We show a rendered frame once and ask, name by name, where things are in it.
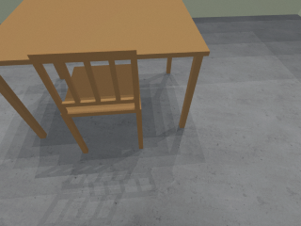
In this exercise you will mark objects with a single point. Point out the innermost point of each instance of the chair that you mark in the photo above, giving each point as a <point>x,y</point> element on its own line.
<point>94,90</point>

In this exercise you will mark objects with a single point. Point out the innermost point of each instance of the table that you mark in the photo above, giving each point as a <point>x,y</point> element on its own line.
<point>156,28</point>

